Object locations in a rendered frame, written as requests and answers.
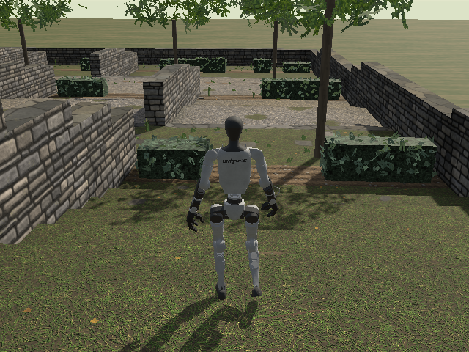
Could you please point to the left robot hand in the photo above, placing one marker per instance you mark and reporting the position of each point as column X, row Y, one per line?
column 190, row 220

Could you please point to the humanoid robot head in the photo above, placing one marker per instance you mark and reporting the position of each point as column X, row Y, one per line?
column 233, row 127

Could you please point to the left robot forearm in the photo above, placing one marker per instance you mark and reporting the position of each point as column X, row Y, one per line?
column 197, row 198

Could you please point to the right robot forearm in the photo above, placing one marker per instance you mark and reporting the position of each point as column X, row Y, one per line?
column 270, row 194

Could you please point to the robot right upper arm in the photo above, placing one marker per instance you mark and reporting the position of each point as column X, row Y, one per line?
column 261, row 166

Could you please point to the left robot shin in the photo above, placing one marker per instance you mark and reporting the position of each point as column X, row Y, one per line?
column 219, row 266

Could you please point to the robot left upper arm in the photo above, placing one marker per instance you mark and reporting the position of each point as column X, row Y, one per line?
column 207, row 168

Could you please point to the right robot hand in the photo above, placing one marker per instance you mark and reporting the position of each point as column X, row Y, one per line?
column 267, row 206

